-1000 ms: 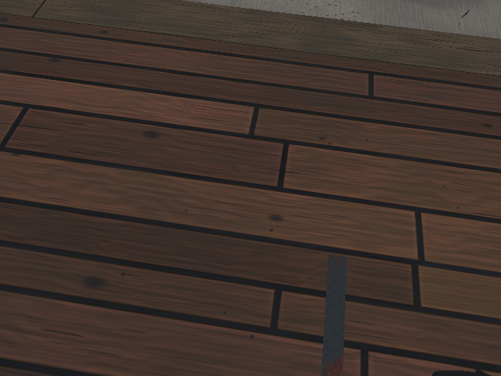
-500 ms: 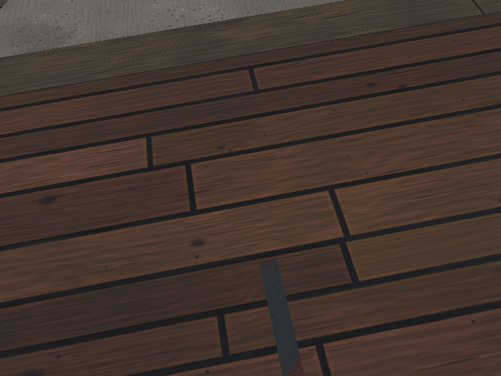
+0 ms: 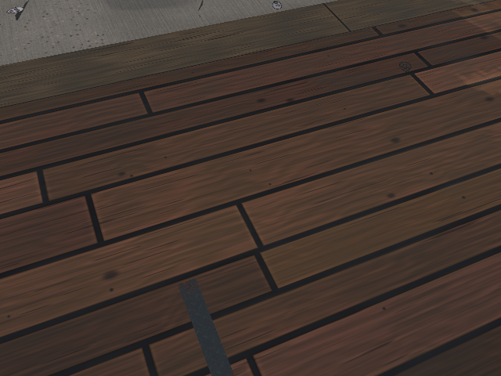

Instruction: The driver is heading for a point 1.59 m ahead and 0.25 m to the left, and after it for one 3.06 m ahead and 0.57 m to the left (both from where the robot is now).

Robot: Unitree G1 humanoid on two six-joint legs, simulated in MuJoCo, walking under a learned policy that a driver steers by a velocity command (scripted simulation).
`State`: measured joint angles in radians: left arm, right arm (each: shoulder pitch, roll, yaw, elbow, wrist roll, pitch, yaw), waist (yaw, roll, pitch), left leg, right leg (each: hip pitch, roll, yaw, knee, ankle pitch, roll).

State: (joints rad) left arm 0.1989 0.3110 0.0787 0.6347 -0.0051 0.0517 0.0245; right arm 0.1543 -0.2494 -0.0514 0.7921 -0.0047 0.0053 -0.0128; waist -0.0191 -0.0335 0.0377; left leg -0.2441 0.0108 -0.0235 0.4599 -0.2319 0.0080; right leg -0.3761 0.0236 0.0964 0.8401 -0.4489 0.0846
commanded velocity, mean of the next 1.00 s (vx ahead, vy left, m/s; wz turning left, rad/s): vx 0.00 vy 0.00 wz -0.04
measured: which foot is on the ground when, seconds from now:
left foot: down 0.00-1.00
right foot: up 0.00-0.06, down 0.08-1.00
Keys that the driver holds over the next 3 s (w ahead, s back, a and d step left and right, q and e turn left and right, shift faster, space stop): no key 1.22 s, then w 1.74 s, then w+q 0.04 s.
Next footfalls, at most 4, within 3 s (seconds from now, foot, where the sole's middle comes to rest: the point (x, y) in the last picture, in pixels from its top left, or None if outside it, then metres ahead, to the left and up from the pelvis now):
0.08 right None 0.02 -0.15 -0.78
1.90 right None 0.41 -0.13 -0.78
2.44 left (207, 287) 0.73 0.11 -0.78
2.98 right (282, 203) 1.04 -0.13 -0.78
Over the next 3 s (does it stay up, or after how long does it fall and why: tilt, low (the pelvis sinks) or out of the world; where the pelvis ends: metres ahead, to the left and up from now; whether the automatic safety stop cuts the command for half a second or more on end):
stays up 0.87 -0.02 -0.02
